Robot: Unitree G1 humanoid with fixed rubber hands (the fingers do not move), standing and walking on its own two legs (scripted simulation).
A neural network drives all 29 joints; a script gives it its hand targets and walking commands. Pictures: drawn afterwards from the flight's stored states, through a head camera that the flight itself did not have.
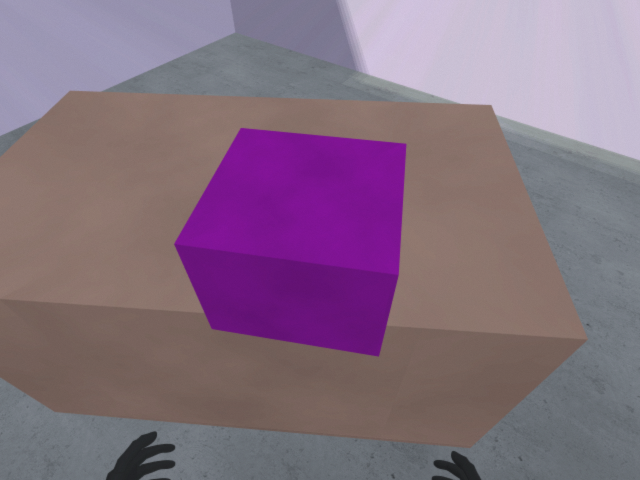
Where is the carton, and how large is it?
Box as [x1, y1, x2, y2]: [174, 128, 405, 355]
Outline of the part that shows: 241,128 174,243 211,327 215,329 378,355 398,275 405,144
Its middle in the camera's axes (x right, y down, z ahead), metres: -0.02 -0.01 +0.63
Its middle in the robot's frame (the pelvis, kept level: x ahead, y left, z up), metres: +0.50 +0.04 +0.00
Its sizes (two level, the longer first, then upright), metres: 0.279 0.268 0.215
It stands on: a pedestal, 0.67 m high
